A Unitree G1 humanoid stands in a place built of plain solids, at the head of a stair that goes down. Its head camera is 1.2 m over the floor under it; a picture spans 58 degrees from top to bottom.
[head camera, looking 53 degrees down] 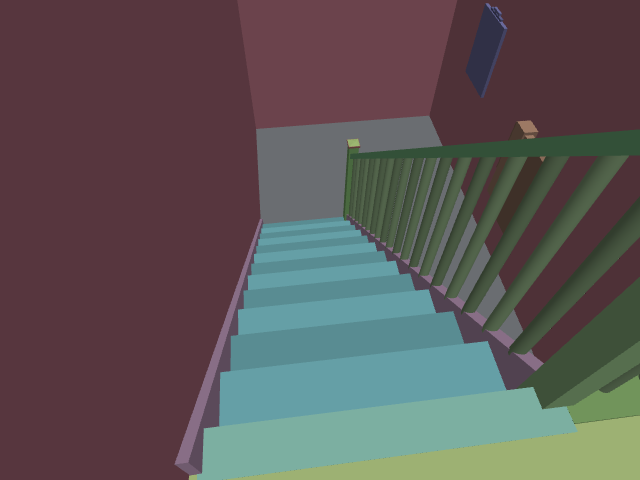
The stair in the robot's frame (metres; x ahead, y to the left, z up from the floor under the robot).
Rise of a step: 0.21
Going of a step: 0.23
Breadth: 0.92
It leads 7 degrees to the left of straight ahead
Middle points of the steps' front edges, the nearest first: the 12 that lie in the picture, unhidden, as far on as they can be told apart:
0.34 -0.14 0.00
0.57 -0.13 -0.21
0.79 -0.10 -0.42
1.02 -0.07 -0.62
1.24 -0.04 -0.83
1.47 -0.02 -1.04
1.69 0.01 -1.24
1.92 0.04 -1.45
2.15 0.07 -1.66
2.37 0.09 -1.86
2.60 0.12 -2.07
2.82 0.15 -2.28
